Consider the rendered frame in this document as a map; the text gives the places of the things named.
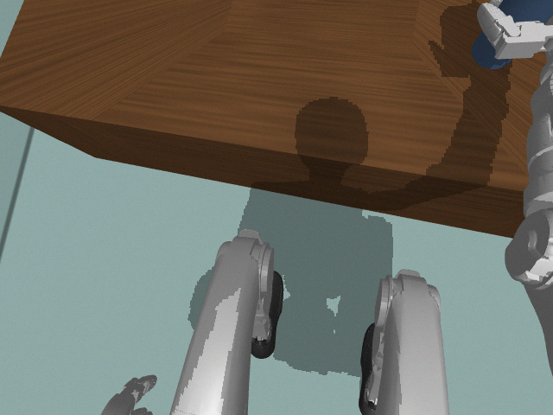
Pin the left robot foot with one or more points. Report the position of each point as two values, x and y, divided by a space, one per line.
263 349

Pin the left robot hand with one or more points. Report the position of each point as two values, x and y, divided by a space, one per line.
123 403

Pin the right robot hand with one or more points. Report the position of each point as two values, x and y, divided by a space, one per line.
520 39

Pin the can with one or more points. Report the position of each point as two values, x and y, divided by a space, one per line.
483 51

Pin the right robot foot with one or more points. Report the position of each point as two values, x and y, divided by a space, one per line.
366 407

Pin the right robot arm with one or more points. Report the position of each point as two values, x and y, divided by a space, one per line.
529 256

